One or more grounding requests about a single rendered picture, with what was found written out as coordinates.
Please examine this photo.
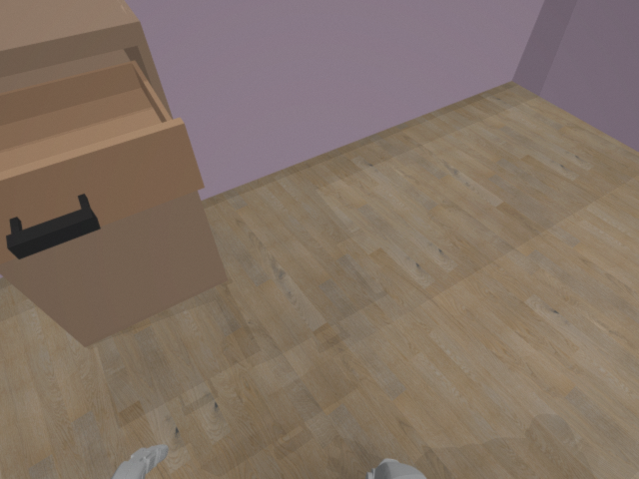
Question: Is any robot left hand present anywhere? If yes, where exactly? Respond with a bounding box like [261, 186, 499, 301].
[111, 444, 169, 479]

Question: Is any cabinet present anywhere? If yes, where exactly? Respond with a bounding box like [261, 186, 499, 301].
[0, 0, 228, 347]

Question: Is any handle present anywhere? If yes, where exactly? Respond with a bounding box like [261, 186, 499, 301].
[6, 194, 100, 259]

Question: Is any drawer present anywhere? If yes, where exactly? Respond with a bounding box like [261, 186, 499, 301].
[0, 60, 205, 264]

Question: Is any robot right shin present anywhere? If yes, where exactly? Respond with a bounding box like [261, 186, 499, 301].
[378, 458, 399, 466]

